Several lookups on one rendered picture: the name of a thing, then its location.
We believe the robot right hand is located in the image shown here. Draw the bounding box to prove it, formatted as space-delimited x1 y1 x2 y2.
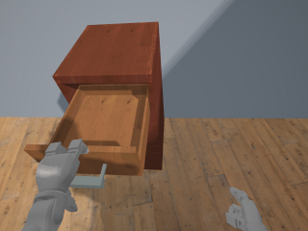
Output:
225 187 263 231

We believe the robot left hand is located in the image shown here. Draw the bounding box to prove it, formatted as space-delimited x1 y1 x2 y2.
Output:
36 139 89 213

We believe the left robot forearm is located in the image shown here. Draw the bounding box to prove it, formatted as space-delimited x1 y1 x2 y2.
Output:
21 190 67 231

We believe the handle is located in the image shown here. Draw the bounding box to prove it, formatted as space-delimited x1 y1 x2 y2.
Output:
69 164 107 189

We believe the cabinet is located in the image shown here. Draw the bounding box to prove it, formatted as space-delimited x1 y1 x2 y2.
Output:
52 21 165 170

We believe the right robot forearm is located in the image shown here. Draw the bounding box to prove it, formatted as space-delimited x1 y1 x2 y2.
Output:
244 221 269 231

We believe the drawer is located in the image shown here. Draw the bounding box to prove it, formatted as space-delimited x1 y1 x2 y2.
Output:
24 84 151 176

